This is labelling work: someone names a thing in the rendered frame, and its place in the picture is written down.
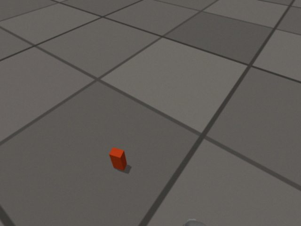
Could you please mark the carton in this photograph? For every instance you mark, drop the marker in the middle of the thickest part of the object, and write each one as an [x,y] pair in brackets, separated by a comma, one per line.
[118,158]

